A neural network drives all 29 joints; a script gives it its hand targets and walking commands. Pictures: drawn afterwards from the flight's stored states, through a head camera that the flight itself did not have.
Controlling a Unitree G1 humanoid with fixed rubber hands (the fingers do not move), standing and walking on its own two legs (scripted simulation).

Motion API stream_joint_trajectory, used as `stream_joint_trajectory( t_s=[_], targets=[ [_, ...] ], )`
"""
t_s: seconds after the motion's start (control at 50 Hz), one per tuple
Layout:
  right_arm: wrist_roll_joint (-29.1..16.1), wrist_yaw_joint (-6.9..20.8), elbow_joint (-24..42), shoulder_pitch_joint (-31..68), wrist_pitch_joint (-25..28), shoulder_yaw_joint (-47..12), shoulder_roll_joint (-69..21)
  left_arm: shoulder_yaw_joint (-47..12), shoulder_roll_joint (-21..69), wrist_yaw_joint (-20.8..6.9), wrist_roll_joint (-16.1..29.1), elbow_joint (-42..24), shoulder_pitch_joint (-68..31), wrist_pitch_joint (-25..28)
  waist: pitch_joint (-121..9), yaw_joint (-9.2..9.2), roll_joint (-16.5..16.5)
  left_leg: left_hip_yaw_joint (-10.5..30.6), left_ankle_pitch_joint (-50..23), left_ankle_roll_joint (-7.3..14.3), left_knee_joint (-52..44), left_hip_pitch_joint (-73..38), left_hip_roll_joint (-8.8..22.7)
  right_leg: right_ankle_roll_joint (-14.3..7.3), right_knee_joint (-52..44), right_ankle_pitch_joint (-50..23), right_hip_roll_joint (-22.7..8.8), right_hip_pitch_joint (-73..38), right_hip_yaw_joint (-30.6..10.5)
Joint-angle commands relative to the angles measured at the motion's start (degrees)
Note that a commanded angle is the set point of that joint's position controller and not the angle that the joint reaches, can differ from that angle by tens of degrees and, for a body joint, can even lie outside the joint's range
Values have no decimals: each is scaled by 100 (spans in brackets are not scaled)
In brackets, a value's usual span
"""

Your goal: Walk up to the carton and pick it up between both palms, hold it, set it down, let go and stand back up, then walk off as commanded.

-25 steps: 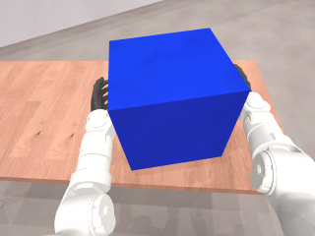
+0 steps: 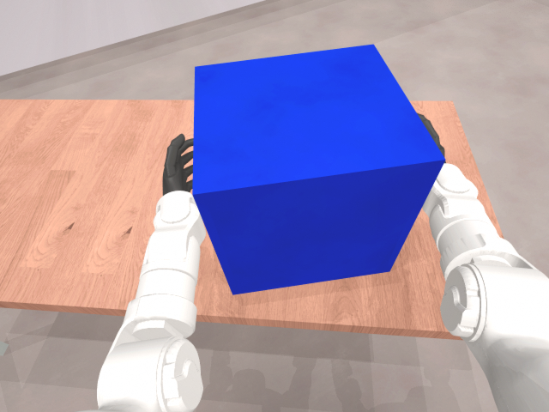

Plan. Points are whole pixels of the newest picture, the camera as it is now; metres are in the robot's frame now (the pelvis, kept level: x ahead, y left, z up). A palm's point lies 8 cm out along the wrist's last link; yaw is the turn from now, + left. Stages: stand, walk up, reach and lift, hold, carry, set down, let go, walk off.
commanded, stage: set down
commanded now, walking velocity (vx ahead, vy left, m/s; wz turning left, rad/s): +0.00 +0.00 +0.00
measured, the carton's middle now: (299, 176) +0.46 +0.03 +0.07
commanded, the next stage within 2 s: none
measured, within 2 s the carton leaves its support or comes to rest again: neither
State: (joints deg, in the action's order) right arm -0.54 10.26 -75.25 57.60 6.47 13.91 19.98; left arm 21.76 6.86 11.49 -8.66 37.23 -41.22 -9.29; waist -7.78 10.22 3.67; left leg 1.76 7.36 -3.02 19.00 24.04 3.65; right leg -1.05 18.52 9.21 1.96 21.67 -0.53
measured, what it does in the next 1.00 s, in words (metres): shifts its weight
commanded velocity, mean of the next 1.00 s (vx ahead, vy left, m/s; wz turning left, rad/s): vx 0.00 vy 0.00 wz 0.00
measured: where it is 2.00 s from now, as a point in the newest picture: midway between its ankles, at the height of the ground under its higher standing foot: outside the picture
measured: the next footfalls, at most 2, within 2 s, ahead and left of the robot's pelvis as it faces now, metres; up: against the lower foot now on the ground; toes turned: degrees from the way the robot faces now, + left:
none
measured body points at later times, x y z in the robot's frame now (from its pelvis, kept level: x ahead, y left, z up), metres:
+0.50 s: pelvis +0.00 +0.01 +0.00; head +0.10 -0.02 +0.43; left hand +0.40 +0.20 +0.06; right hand +0.51 -0.19 +0.07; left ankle +0.01 +0.16 -0.74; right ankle -0.01 -0.11 -0.74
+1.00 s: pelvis -0.05 +0.00 -0.01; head +0.01 -0.04 +0.44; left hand +0.32 +0.21 +0.07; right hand +0.42 -0.24 +0.09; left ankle +0.01 +0.15 -0.74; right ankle -0.02 -0.11 -0.75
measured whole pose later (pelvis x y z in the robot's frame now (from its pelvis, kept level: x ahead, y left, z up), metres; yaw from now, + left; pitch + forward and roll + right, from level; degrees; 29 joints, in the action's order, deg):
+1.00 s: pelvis -0.05 +0.00 -0.01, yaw -1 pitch +15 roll -1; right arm -20.2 13.3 -57.7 47.5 -2.2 -2.5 35.2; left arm 10.7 2.0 13.8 3.0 24.2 -30.4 -19.1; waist -8.9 10.9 4.9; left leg 1.7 3.3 -3.0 21.1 33.0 4.6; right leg -1.1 19.7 4.3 3.0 30.4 -0.6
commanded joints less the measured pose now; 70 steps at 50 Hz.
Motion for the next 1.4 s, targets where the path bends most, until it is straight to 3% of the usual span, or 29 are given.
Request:
stream_joint_trajectory(
  t_s=[0.0,0.06,0.08,0.12,0.18,0.26,0.28,0.3,0.32,0.36,0.44,0.5,0.52,0.56,0.6,0.66,0.8,0.84,0.94,1.04,1.06,1.08,1.16,1.18,1.2,1.26,1.3,1.34,1.38],
  targets=[
    [-1178,-79,1053,3242,73,-1112,1316,-1393,-677,310,750,-300,-2759,64,-3155,-29,-1027,-632,-2263,-103,575,-1324,-168,77,199,-2202,456,-546,288],
    [-1306,-95,1332,3322,49,-1284,1544,-1512,-831,390,949,-464,-2807,93,-3622,50,-1142,-621,-2452,-59,711,-1122,-163,17,238,-2419,434,-664,151],
    [-1288,-144,1263,3230,130,-1144,1694,-1520,-890,416,959,-780,-2872,107,-3899,-163,-1060,-587,-2538,-120,696,-1184,-192,63,375,-2642,444,-838,222],
    [-1540,-156,1448,3342,96,-1576,1755,-1414,-1038,359,1201,-406,-2499,79,-3902,100,-1483,-616,-2820,-101,779,-892,-201,106,421,-3202,438,-1171,156],
    [-1625,-187,1608,3206,225,-1532,2072,-1411,-1245,387,1167,-1260,-2613,126,-4773,-46,-1008,-582,-3325,-229,864,-1008,-232,101,607,-3876,443,-1444,120],
    [-1994,-148,1650,3277,212,-1891,2214,-1282,-1365,439,1212,-1490,-2363,74,-4904,229,-1009,-661,-3763,-266,1008,-1083,-227,-50,410,-4222,461,-1510,18],
    [-1921,-131,1434,3159,208,-1727,2326,-1420,-1274,468,1132,-1719,-2348,79,-4986,10,-806,-556,-3994,-342,1017,-1306,-196,-46,475,-4101,506,-1222,108],
    [-2006,-94,1694,3236,210,-1855,2343,-1252,-1358,437,1175,-1670,-2181,37,-5025,224,-1171,-625,-3939,-264,1045,-1128,-213,-92,405,-4208,547,-1454,68],
    [-2108,-74,1719,3193,181,-1620,2615,-1413,-1358,516,1256,-2128,-2228,4,-5122,35,-875,-545,-3966,-332,1043,-1351,-210,-47,559,-3927,565,-1058,144],
    [-2191,-39,1639,2864,133,-2000,2388,-1428,-1197,382,1253,-1833,-1782,-43,-4758,114,-1143,-558,-3969,-269,1064,-1130,-230,-91,472,-4251,595,-1306,120],
    [-2189,59,1659,2703,137,-1821,2694,-1544,-1270,416,1307,-2643,-1727,-67,-4924,-31,-763,-447,-4497,-345,1153,-1469,-162,-90,476,-4131,651,-718,214],
    [-2172,160,1642,2327,169,-1749,2736,-1594,-1149,366,1271,-2996,-1201,-231,-4845,-99,-632,-307,-4996,-235,1272,-1949,-160,-414,201,-3956,775,-344,197],
    [-2286,172,2404,2308,191,-1851,2748,-1538,-1162,344,1416,-3521,-927,-227,-5470,5,-870,-294,-5309,-217,1359,-2128,-111,-348,330,-4186,804,-532,232],
    [-2372,232,1773,2337,61,-1902,2855,-1489,-1218,338,1353,-2711,-1171,-349,-4738,59,-1012,-475,-3972,-148,1003,-1036,-236,-229,387,-4207,576,-1064,63],
    [-2384,299,1893,1702,-27,-1869,2830,-1389,-1215,283,1118,-3113,-333,-493,-4219,-65,-910,-404,-3968,-157,906,-814,-284,-36,608,-4652,575,-1650,133],
    [-2433,235,2802,1602,-141,-2132,2797,-1174,-1315,135,1404,-3423,-367,-522,-4315,-164,-1570,-490,-3186,56,527,-362,-409,356,868,-5426,407,-2687,-11],
    [-2482,300,3084,1458,-374,-1921,2833,-1141,-1648,163,1395,-3606,-858,-504,-3800,-121,-1774,-503,-1857,183,348,-439,-361,395,569,-2861,294,-2309,-148],
    [-2548,341,3269,1340,-407,-1738,2885,-1266,-1594,255,1393,-4105,-716,-508,-4121,-138,-1480,-409,-1963,121,366,-672,-328,302,593,-2619,318,-2024,-79],
    [-2531,506,2825,1613,-790,-1681,2893,-1308,-1595,396,1434,-3158,-1326,-772,-2991,-17,-1549,-376,-141,178,217,-560,-252,102,195,256,238,-1037,-219],
    [-2378,674,2923,1939,-1036,-1380,2792,-1726,-1576,535,1774,-2736,-1840,-883,-2607,-65,-1439,-361,993,237,66,-294,-239,-29,91,1568,81,-439,-238],
    [-2462,704,3230,510,-1040,-1398,2684,-1772,-1296,470,1742,-3434,-359,-979,-2796,-188,-1598,-254,1,187,158,-736,-198,14,142,367,140,-1039,-194],
    [-2257,701,3111,850,-1007,-1150,3007,-1736,-1432,477,1686,-3781,-695,-1036,-3033,-330,-1308,-196,15,127,97,-915,-198,-35,148,209,258,-958,-47],
    [-2192,618,3503,134,-906,-1136,2884,-1559,-1398,395,1591,-4098,-148,-1051,-2856,-401,-1445,-280,-232,135,133,-887,-291,60,162,-67,182,-1323,-127],
    [-1901,634,3244,1236,-918,-840,3029,-1583,-1610,398,1634,-3766,-1514,-958,-3158,-557,-1399,-296,252,153,83,-784,-242,87,216,363,200,-855,3],
    [-2181,648,3457,523,-898,-1149,2962,-1471,-1513,445,1552,-3998,-600,-918,-3026,-279,-1480,-273,-128,203,132,-827,-235,78,175,191,175,-1184,-187],
    [-2272,566,3731,-230,-795,-1025,3061,-1622,-1409,383,1478,-4685,161,-1017,-3085,-647,-1334,-209,-775,164,217,-1473,-263,96,191,-858,280,-1329,-27],
    [-2374,602,3708,-308,-718,-1123,3104,-1464,-1346,348,1369,-4284,303,-1075,-2928,-478,-1350,-299,-786,173,210,-1404,-283,104,143,-773,252,-1276,-48],
    [-2515,578,4478,-1259,-523,-1097,3199,-1699,-1141,276,1441,-5016,1383,-1127,-3117,-724,-1397,-167,-1559,175,266,-1841,-276,133,241,-1802,351,-1757,92],
    [-2526,566,4860,-758,-443,-1089,3277,-1526,-1257,309,1405,-4811,1029,-1098,-2913,-483,-1475,-281,-1480,250,232,-1627,-291,89,203,-1717,381,-1537,85]
  ],
)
